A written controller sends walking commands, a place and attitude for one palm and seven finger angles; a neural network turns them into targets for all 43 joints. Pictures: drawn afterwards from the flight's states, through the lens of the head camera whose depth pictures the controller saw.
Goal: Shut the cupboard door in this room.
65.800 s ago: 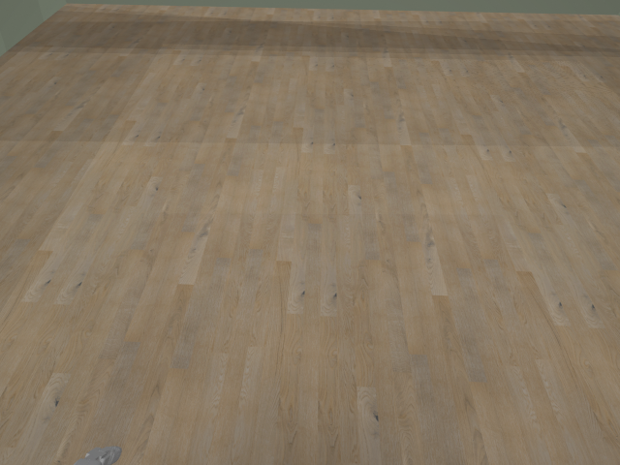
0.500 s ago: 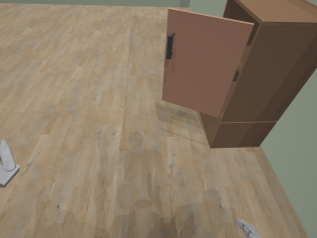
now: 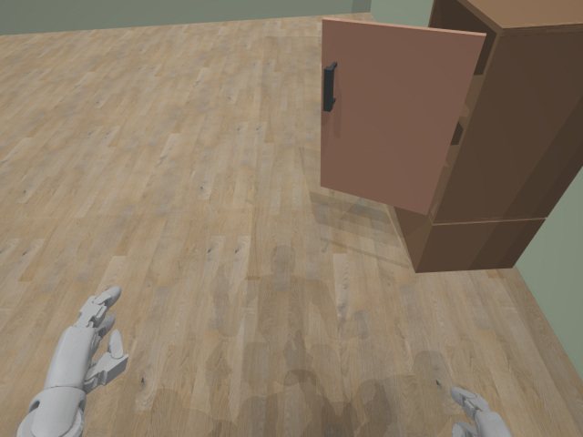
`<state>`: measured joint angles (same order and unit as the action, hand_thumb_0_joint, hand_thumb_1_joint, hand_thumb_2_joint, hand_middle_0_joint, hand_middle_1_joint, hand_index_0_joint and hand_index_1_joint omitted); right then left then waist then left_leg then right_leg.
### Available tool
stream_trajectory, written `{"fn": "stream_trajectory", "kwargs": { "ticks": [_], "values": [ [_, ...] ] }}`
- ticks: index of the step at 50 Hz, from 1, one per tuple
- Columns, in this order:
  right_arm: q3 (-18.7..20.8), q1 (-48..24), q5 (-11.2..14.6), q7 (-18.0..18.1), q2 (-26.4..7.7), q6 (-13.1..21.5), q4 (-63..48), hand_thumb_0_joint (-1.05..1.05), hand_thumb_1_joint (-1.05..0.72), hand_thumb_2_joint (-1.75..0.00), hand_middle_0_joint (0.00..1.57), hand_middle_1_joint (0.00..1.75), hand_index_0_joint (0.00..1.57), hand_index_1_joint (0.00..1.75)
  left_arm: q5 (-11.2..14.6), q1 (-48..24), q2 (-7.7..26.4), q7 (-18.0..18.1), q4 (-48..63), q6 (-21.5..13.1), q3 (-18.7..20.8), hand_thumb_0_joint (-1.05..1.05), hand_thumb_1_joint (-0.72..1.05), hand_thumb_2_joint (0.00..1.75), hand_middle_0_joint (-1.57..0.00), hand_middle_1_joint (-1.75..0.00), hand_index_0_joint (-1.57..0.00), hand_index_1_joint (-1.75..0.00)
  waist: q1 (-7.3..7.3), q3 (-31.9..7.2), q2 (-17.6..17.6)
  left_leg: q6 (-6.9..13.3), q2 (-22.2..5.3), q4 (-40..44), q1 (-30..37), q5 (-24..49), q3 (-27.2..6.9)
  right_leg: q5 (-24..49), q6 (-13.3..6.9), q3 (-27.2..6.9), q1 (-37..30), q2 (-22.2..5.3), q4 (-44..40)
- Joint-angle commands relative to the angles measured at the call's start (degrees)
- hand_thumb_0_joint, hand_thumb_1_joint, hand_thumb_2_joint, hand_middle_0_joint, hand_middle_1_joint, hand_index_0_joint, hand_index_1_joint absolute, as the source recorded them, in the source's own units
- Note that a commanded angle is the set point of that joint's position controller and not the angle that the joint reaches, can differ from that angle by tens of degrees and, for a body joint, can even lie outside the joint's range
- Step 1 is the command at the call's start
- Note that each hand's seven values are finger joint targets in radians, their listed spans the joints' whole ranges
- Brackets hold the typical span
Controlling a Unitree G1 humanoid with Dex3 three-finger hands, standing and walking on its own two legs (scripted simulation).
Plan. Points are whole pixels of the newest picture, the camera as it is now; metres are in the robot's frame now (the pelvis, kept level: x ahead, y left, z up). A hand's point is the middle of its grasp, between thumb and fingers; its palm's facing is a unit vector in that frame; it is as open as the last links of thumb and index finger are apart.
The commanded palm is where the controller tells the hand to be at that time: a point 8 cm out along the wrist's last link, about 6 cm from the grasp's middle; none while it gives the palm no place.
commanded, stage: let the arm hang, fingers relaxed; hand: left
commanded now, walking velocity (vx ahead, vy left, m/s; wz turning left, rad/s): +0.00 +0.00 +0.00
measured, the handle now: (331, 86) +1.04 -0.04 -0.01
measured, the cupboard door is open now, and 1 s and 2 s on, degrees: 63 63 63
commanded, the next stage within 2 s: look to check the result in 0.98 s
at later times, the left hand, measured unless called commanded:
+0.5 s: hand out of the picture -0.07 +0.20 -0.16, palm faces +0.00 -0.98 -0.21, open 7.3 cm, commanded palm none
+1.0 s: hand out of the picture -0.03 +0.17 -0.17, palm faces +0.00 -0.99 -0.15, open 7.3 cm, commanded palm none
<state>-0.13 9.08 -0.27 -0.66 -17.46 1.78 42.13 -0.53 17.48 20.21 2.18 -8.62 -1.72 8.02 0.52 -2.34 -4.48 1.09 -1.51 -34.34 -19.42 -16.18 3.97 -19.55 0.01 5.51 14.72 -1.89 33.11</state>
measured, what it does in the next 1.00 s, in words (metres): stands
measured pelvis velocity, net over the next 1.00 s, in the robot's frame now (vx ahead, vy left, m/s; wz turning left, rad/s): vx -0.02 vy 0.02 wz -0.03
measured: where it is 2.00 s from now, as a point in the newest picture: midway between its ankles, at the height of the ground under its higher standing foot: outside the picture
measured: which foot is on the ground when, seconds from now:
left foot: down 0.00-1.00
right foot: down 0.00-1.00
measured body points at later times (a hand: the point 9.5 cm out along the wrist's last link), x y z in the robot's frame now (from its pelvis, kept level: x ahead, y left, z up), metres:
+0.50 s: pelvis -0.02 +0.02 +0.01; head -0.01 +0.02 +0.46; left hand -0.07 +0.25 -0.14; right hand -0.07 -0.20 -0.15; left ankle +0.02 +0.11 -0.73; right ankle -0.02 -0.11 -0.73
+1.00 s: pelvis -0.02 +0.02 +0.01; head -0.01 +0.02 +0.46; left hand -0.03 +0.22 -0.15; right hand -0.04 -0.20 -0.15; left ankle +0.02 +0.11 -0.73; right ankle -0.02 -0.11 -0.73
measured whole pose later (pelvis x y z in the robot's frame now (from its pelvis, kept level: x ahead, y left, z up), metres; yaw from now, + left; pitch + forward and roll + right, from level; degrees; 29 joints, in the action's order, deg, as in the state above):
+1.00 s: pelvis -0.02 +0.02 +0.01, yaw -2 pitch -1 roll +0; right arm 0.4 17.7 -0.9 1.4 -7.4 -0.4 63.7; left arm -1.0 18.0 6.6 2.0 -65.1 0.0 0.4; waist -0.8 1.5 0.4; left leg 2.5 0.0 -23.2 -12.4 -9.8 6.5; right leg -13.3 1.2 3.2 9.7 -2.8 24.3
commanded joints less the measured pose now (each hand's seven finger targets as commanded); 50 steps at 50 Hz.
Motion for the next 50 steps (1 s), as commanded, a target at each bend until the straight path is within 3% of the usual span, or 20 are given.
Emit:
{"fn": "stream_trajectory", "kwargs": {
  "ticks": [1, 3, 5, 7, 11, 17, 22, 35, 45, 50],
  "values": [
    [1.63, 0.11, -0.8, 0.29, -5.74, -0.53, -2.41, 0.0, -0.9, -0.9, 0.2, 0.3, 0.2, 0.3, -0.59, -1.49, 2.48, -1.94, -16.25, 1.63, -4.91, 0.0, 0.9, 0.9, -0.2, -0.3, -0.2, -0.3, -1.27, -0.87, 14.86, 1.07, -4.24, 4.14, 3.66, 14.98, -6.44, 15.49, -2.63, -6.9, 0.45, -7.15, -6.06],
    [0.88, 1.16, -1.19, 0.33, -4.0, -1.67, 0.53, 0.0, -0.9, -0.9, 0.2, 0.3, 0.2, 0.3, -0.48, -2.67, 1.46, -1.43, -23.65, 2.12, -5.85, 0.0, 0.9, 0.9, -0.2, -0.3, -0.2, -0.3, -1.49, -0.74, 12.68, 0.7, -3.79, 6.11, 5.45, 15.5, -6.11, 13.19, -2.13, -7.02, -0.28, -6.7, -7.0],
    [0.46, 0.87, -1.25, 0.36, -3.97, -2.15, 3.27, 0.0, -0.9, -0.9, 0.2, 0.3, 0.2, 0.3, -0.42, -2.92, 1.62, -1.16, -30.07, 2.34, -6.31, 0.0, 0.9, 0.9, -0.2, -0.3, -0.2, -0.3, -0.96, 0.22, 5.85, 0.65, -4.13, 9.33, 5.48, 14.03, -6.97, 8.1, -1.29, -6.87, -1.84, -5.19, -8.45],
    [0.18, 1.01, -1.16, 0.69, -2.5, -2.3, 6.42, 0.0, -0.9, -0.9, 0.2, 0.3, 0.2, 0.3, -0.2, -2.3, 0.34, -1.12, -36.17, 2.33, -6.53, 0.0, 0.9, 0.9, -0.2, -0.3, -0.2, -0.3, -0.73, 1.7, 0.98, 0.66, -3.95, 12.13, 4.27, 7.69, -7.2, 3.8, -1.14, -7.49, -2.94, -4.62, -10.72],
    [0.68, 4.02, -1.21, 1.44, 0.09, -2.59, 11.39, 0.0, -0.9, -0.9, 0.2, 0.3, 0.2, 0.3, -0.33, 0.21, -2.4, -0.95, -44.07, 2.16, -5.75, 0.0, 0.9, 0.9, -0.2, -0.3, -0.2, -0.3, -0.57, 2.93, -3.6, 0.53, -3.72, 14.64, 3.35, -0.01, -6.82, 2.59, -1.81, -7.04, -4.52, -4.36, -13.98],
    [1.01, 9.39, -0.7, 2.14, 1.47, -2.3, 16.79, 0.0, -0.9, -0.9, 0.2, 0.3, 0.2, 0.3, -0.14, 2.12, -4.08, -0.85, -51.29, 1.77, -6.59, 0.0, 0.9, 0.9, -0.2, -0.3, -0.2, -0.3, -0.94, 4.55, 2.09, 0.9, -4.55, 16.38, 5.25, 0.69, -7.06, 4.24, -1.76, -6.25, -4.01, -4.08, -15.24],
    [1.06, 12.12, -0.51, 2.53, 2.61, -2.15, 19.49, 0.0, -0.9, -0.9, 0.2, 0.3, 0.2, 0.3, -0.14, 4.08, -5.49, -0.54, -54.72, 1.82, -6.83, 0.0, 0.9, 0.9, -0.2, -0.3, -0.2, -0.3, -0.96, 6.22, 4.38, 1.31, -4.9, 17.68, 5.6, -0.34, -7.1, 3.64, -1.51, -5.77, -3.11, -3.74, -15.02],
    [1.64, 13.51, -0.47, 2.67, 4.18, -2.07, 20.74, 0.0, -0.9, -0.9, 0.2, 0.3, 0.2, 0.3, -0.74, 7.39, -7.95, -0.02, -56.21, 2.03, -6.6, 0.0, 0.9, 0.9, -0.2, -0.3, -0.2, -0.3, -0.64, 9.24, 3.55, 1.88, -5.11, 20.72, 2.87, -7.22, -8.43, 2.98, -0.71, -5.34, -0.92, -2.62, -13.14],
    [1.55, 13.27, -0.4, 2.61, 4.6, -1.6, 20.57, 0.0, -0.9, -0.9, 0.2, 0.3, 0.2, 0.3, -0.58, 6.02, -7.73, -0.01, -55.54, 1.34, -6.46, 0.0, 0.9, 0.9, -0.2, -0.3, -0.2, -0.3, -1.11, 8.0, 4.46, 1.48, -4.31, 18.28, 5.84, 0.45, -6.41, 5.6, -1.05, -6.17, -0.81, -3.44, -14.07],
    [1.6, 12.47, -0.38, 2.61, 3.97, -1.59, 20.6, 0.0, -0.9, -0.9, 0.2, 0.3, 0.2, 0.3, -0.58, 5.04, -6.96, -0.09, -55.47, 1.36, -6.33, 0.0, 0.9, 0.9, -0.2, -0.3, -0.2, -0.3, -1.1, 8.39, 3.53, 1.32, -4.41, 18.42, 6.21, 0.38, -6.26, 5.45, -1.05, -6.24, -0.93, -3.45, -14.46]
  ]
}}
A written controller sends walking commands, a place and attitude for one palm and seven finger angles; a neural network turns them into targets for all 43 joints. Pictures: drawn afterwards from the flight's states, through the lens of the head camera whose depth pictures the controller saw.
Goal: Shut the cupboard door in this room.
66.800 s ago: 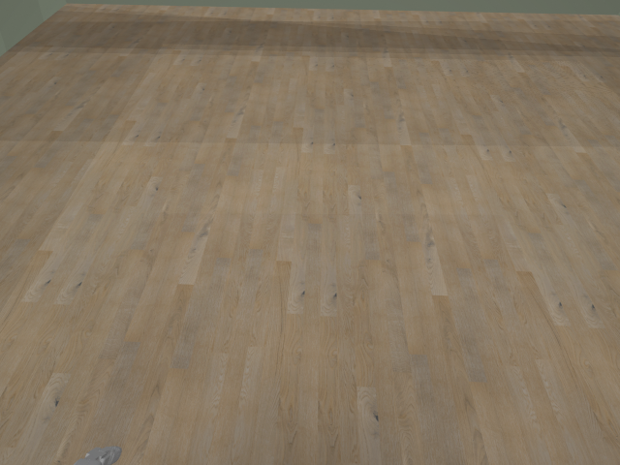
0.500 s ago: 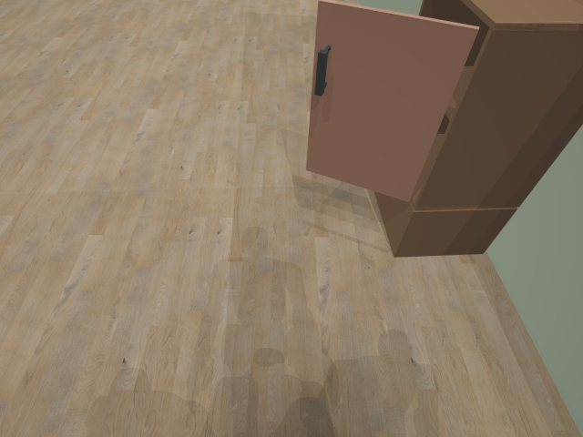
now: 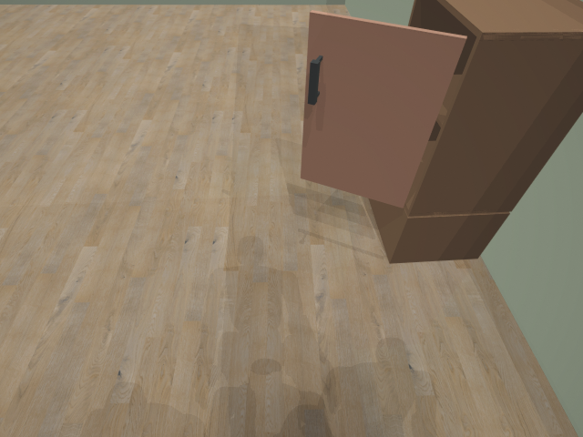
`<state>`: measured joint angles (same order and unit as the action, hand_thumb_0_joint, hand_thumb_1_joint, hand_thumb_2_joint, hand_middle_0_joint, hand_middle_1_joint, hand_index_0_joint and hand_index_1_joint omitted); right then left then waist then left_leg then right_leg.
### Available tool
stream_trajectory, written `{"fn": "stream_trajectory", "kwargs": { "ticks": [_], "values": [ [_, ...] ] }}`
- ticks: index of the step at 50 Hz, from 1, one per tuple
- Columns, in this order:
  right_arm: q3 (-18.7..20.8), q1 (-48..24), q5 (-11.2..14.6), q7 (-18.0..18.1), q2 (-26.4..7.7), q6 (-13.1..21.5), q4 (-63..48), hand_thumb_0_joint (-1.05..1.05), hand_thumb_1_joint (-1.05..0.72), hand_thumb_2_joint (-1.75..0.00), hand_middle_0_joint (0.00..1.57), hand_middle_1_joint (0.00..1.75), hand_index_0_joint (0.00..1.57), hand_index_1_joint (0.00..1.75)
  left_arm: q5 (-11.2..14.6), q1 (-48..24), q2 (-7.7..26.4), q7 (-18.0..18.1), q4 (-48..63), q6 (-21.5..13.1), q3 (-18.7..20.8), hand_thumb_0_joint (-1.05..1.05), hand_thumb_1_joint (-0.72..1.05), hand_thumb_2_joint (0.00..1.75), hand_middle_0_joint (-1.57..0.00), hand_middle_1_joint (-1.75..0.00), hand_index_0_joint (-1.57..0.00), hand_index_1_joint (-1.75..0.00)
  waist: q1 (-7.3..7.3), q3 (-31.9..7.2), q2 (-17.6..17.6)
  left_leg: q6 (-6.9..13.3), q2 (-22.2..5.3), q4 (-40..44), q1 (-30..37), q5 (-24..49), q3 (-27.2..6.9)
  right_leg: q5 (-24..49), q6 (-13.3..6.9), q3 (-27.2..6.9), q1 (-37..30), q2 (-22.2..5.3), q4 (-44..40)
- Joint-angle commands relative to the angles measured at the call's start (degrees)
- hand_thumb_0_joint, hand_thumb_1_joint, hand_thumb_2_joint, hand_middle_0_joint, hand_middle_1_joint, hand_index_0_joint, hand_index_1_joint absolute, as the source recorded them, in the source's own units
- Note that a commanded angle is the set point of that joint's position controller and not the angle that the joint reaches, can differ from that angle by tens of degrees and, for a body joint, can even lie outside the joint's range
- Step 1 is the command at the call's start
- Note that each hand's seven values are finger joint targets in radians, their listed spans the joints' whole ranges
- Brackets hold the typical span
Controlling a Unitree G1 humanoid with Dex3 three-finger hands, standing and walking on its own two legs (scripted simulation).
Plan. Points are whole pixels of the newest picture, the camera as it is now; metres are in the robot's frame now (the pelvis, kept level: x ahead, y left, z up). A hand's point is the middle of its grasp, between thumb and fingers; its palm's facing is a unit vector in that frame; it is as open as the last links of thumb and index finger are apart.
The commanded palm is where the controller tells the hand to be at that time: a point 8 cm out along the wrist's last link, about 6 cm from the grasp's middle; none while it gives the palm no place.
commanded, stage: look to check the result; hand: left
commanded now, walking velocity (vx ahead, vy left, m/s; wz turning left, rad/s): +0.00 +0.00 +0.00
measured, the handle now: (316, 80) +1.05 -0.03 -0.02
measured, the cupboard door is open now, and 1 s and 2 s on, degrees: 63 63 63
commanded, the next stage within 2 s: walk to a spot facing it in 0.52 s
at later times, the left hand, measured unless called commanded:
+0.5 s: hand out of the picture +0.03 +0.17 -0.17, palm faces +0.01 -0.98 -0.21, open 7.4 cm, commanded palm none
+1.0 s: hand out of the picture +0.03 +0.20 -0.21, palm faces +0.18 -0.97 -0.15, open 7.4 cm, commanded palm none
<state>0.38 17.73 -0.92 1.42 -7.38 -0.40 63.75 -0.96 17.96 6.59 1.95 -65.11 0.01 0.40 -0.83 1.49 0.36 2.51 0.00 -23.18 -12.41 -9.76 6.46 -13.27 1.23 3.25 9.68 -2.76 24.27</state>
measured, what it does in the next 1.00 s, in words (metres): steps on the spot: left foot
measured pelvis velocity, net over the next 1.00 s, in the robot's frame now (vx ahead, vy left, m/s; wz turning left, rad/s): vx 0.09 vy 0.03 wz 0.15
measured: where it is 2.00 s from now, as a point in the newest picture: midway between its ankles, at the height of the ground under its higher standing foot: (271, 409)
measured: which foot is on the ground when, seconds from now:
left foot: down 0.00-0.78, up 0.80-0.94, down 0.96-1.00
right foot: down 0.00-0.98, up 1.00-1.00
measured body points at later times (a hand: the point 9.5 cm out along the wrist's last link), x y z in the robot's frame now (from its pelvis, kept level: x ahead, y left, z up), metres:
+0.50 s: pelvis +0.02 -0.01 +0.00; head +0.03 -0.01 +0.45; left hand +0.03 +0.23 -0.16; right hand +0.03 -0.24 -0.16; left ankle +0.03 +0.09 -0.74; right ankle +0.00 -0.13 -0.74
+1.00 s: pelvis +0.09 +0.03 -0.02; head +0.12 +0.06 +0.42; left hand +0.02 +0.25 -0.19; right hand +0.11 -0.22 -0.16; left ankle +0.10 +0.12 -0.75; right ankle +0.00 -0.13 -0.73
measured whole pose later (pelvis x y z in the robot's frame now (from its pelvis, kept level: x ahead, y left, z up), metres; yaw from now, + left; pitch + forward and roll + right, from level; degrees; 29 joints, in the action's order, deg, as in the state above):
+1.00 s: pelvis +0.09 +0.03 -0.02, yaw +8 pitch +0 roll -1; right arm 1.7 19.3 -1.9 -0.7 -9.9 0.7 59.2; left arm -1.3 20.3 10.3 -0.1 -63.0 0.2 3.5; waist -1.1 3.5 2.7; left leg 2.4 -2.3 -38.8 -19.7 -17.2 7.1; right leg -28.7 1.9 9.3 6.5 -6.5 38.7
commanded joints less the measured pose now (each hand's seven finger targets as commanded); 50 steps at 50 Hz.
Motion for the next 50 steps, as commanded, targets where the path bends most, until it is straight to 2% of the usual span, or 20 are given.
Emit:
{"fn": "stream_trajectory", "kwargs": {
  "ticks": [1, 15, 24, 32, 34, 35, 37, 38, 39, 40, 41, 42, 43, 44, 45, 46, 47, 48, 49, 50],
  "values": [
    [1.06, 3.31, 0.16, 0.58, -6.3, 0.72, -0.99, 0.0, -0.9, -0.9, 0.2, 0.3, 0.2, 0.3, -0.08, 4.37, 6.58, 0.07, 0.91, -0.43, 1.3, 0.0, 0.9, 0.9, -0.2, -0.3, -0.2, -0.3, 0.23, 4.01, -1.28, -0.09, -5.95, 7.27, -0.25, -5.04, -8.7, -0.18, -2.4, -4.18, 3.96, -2.79, -5.52],
    [1.05, 0.63, 0.38, 0.46, -8.73, 0.91, -0.65, 0.0, -0.9, -0.9, 0.2, 0.3, 0.2, 0.3, 0.1, 1.3, 9.69, -0.02, 0.99, -0.88, 1.3, 0.0, 0.9, 0.9, -0.2, -0.3, -0.2, -0.3, 0.34, 2.06, -0.03, -0.26, -6.42, 5.07, 3.21, 3.98, -7.88, 3.6, -2.56, -4.39, 1.6, -3.54, -6.69],
    [0.9, -1.8, 0.21, 0.41, -10.02, 0.99, -0.42, 0.0, -0.9, -0.9, 0.2, 0.3, 0.2, 0.3, 0.19, -0.83, 10.59, -0.22, 0.95, -0.85, 1.27, 0.0, 0.9, 0.9, -0.2, -0.3, -0.2, -0.3, 0.33, 2.22, -0.91, -0.62, -6.68, 6.03, 4.13, 4.05, -7.84, 3.92, -2.39, -4.51, 0.7, -3.8, -7.38],
    [0.96, -3.53, 0.22, 0.41, -11.35, 1.27, -0.69, 0.0, -0.9, -0.9, 0.2, 0.3, 0.2, 0.3, 0.16, -2.05, 11.84, -0.32, 1.17, -1.08, 1.49, 0.0, 0.9, 0.9, -0.2, -0.3, -0.2, -0.3, 0.47, 1.07, -0.64, -0.62, -6.91, 5.91, 5.26, 7.57, -8.08, 6.97, -2.4, -4.18, -1.07, -4.14, -7.65],
    [0.16, -1.57, -0.06, 0.2, -7.94, 0.73, 0.19, 0.0, -0.9, -0.9, 0.2, 0.3, 0.2, 0.3, 0.23, -0.38, 9.0, -0.19, 0.41, -0.76, 0.96, 0.0, 0.9, 0.9, -0.2, -0.3, -0.2, -0.3, 0.12, 0.27, -0.05, -1.17, -5.69, 5.06, 4.46, 1.73, -7.41, 1.15, -1.96, -3.39, -1.96, -4.24, -7.42],
    [0.33, -0.45, -0.16, 0.04, -7.82, 0.38, 0.06, 0.0, -0.9, -0.9, 0.2, 0.3, 0.2, 0.3, -0.01, 0.55, 9.65, -0.25, 0.48, -0.52, 1.34, 0.0, 0.9, 0.9, -0.2, -0.3, -0.2, -0.3, 0.32, 0.41, 0.85, -1.04, -4.56, 3.45, 2.6, -3.98, -6.66, -5.18, -2.41, -3.27, -2.35, -4.64, -7.12],
    [0.64, -1.34, -0.54, -0.31, -7.42, -0.09, -1.25, 0.0, -0.9, -0.9, 0.2, 0.3, 0.2, 0.3, -0.28, 1.58, 11.63, -0.71, 1.04, -0.07, 2.43, 0.0, 0.9, 0.9, -0.2, -0.3, -0.2, -0.3, 1.15, 4.83, 4.86, -1.25, -1.73, -1.13, -4.93, -13.25, -4.35, -17.74, -4.32, -6.03, -1.4, -7.27, -9.73],
    [0.72, -2.04, -0.66, -0.51, -6.89, -0.23, -2.28, 0.0, -0.9, -0.9, 0.2, 0.3, 0.2, 0.3, -0.48, 2.85, 12.7, -0.81, 1.37, 0.07, 3.1, 0.0, 0.9, 0.9, -0.2, -0.3, -0.2, -0.3, 1.99, 6.6, 8.55, -1.4, -0.38, -6.66, -9.94, -14.41, -2.3, -23.11, -6.06, -9.3, -2.41, -10.11, -12.17],
    [1.02, -2.97, -0.66, -0.66, -6.71, -0.28, -3.4, 0.0, -0.9, -0.9, 0.2, 0.3, 0.2, 0.3, -0.61, 4.14, 13.6, -0.78, 1.86, 0.06, 3.7, 0.0, 0.9, 0.9, -0.2, -0.3, -0.2, -0.3, 2.78, 8.16, 11.7, -1.4, -0.59, -13.47, -14.63, -15.34, -1.14, -27.12, -8.3, -13.19, -3.16, -14.06, -14.96],
    [1.42, -4.78, -0.68, -0.88, -7.52, -0.33, -5.11, 0.0, -0.9, -0.9, 0.2, 0.3, 0.2, 0.3, -0.76, 5.68, 13.56, -0.71, 2.44, -0.15, 4.0, 0.0, 0.9, 0.9, -0.2, -0.3, -0.2, -0.3, 3.74, 9.48, 11.59, -1.27, -1.67, -20.81, -18.88, -18.16, -1.85, -27.47, -10.58, -15.85, -3.89, -17.12, -16.6],
    [1.9, -6.2, -0.56, -1.08, -7.34, 0.02, -6.36, 0.0, -0.9, -0.9, 0.2, 0.3, 0.2, 0.3, -0.96, 5.49, 13.07, -0.71, 3.02, -0.79, 4.33, 0.0, 0.9, 0.9, -0.2, -0.3, -0.2, -0.3, 3.46, 10.42, 8.4, -1.26, -3.49, -25.62, -22.11, -18.58, -3.25, -23.24, -12.5, -16.57, -4.8, -19.54, -16.64],
    [2.13, -6.37, -0.26, -1.31, -7.12, 0.44, -7.35, 0.0, -0.9, -0.9, 0.2, 0.3, 0.2, 0.3, -1.15, 4.14, 13.11, -0.71, 3.67, -1.31, 4.62, 0.0, 0.9, 0.9, -0.2, -0.3, -0.2, -0.3, 2.63, 10.3, 5.91, -1.17, -4.95, -27.1, -23.44, -19.01, -4.56, -18.07, -13.1, -14.51, -6.06, -20.88, -15.41],
    [2.15, -5.88, -0.07, -1.53, -6.91, 0.67, -8.06, 0.0, -0.9, -0.9, 0.2, 0.3, 0.2, 0.3, -1.29, 2.67, 13.35, -0.76, 4.39, -1.68, 4.93, 0.0, 0.9, 0.9, -0.2, -0.3, -0.2, -0.3, 1.72, 9.94, 5.0, -1.15, -6.18, -25.72, -22.73, -18.84, -5.3, -14.07, -12.51, -11.58, -6.12, -21.0, -13.87],
    [2.13, -4.69, 0.01, -1.77, -6.48, 0.83, -8.41, 0.0, -0.9, -0.9, 0.2, 0.3, 0.2, 0.3, -1.32, 1.58, 13.75, -0.95, 4.92, -1.85, 5.18, 0.0, 0.9, 0.9, -0.2, -0.3, -0.2, -0.3, 0.92, 9.1, 5.25, -1.2, -6.2, -22.11, -19.99, -17.56, -4.31, -11.48, -11.14, -7.67, -5.38, -19.91, -12.04],
    [2.05, -2.53, 0.04, -1.97, -5.99, 1.08, -8.13, 0.0, -0.9, -0.9, 0.2, 0.3, 0.2, 0.3, -1.2, 0.5, 13.54, -1.15, 5.3, -1.88, 5.25, 0.0, 0.9, 0.9, -0.2, -0.3, -0.2, -0.3, -0.37, 8.23, 5.02, -1.12, -5.64, -16.73, -14.94, -15.22, -2.53, -10.4, -9.63, -4.21, -3.13, -18.3, -9.74],
    [2.03, 1.67, -0.18, -2.04, -6.15, 1.3, -7.26, 0.0, -0.9, -0.9, 0.2, 0.3, 0.2, 0.3, -0.83, -0.61, 13.87, -1.36, 5.76, -1.76, 5.37, 0.0, 0.9, 0.9, -0.2, -0.3, -0.2, -0.3, -2.11, 6.68, 3.43, -1.09, -4.21, -11.23, -6.04, -10.28, -0.38, -10.85, -7.72, -0.34, 1.45, -16.22, -5.93],
    [2.34, 7.51, -0.48, -1.99, -7.34, 1.61, -5.31, 0.0, -0.9, -0.9, 0.2, 0.3, 0.2, 0.3, -0.44, -0.58, 13.04, -1.65, 6.27, -1.5, 5.21, 0.0, 0.9, 0.9, -0.2, -0.3, -0.2, -0.3, -4.16, 4.66, -1.54, -0.81, -2.09, -6.43, 5.32, -7.54, 0.69, -10.84, -5.51, 3.93, 8.35, -12.67, 2.08],
    [3.59, 14.61, -1.23, -1.57, -11.9, 2.04, -3.06, 0.0, -0.9, -0.9, 0.2, 0.3, 0.2, 0.3, -0.05, -0.12, 9.79, -2.32, 7.53, -1.17, 4.63, 0.0, 0.9, 0.9, -0.2, -0.3, -0.2, -0.3, -6.17, 3.54, -16.23, 2.64, -9.31, 1.8, 11.79, -15.02, -15.41, -11.81, -1.79, 9.07, 17.42, -4.69, 19.53],
    [4.64, 21.03, -1.62, -0.42, -16.09, 2.17, -1.84, 0.0, -0.9, -0.9, 0.2, 0.3, 0.2, 0.3, 0.13, -2.0, 8.2, -2.57, 10.57, -1.3, 3.9, 0.0, 0.9, 0.9, -0.2, -0.3, -0.2, -0.3, -7.85, 1.27, -24.36, 8.43, -20.71, 11.25, 16.47, -19.73, -37.57, -22.35, 0.1, 7.17, 28.39, 1.66, 35.21],
    [4.19, 20.88, -1.24, -0.12, -15.58, 2.17, -1.8, 0.0, -0.9, -0.9, 0.2, 0.3, 0.2, 0.3, -0.55, -7.01, 9.64, -2.11, 12.14, -1.56, 3.76, 0.0, 0.9, 0.9, -0.2, -0.3, -0.2, -0.3, -7.45, 1.93, -14.4, 10.83, -22.3, 12.15, 13.21, -21.25, -39.84, -19.81, -1.98, 0.22, 30.35, -0.7, 42.22]
  ]
}}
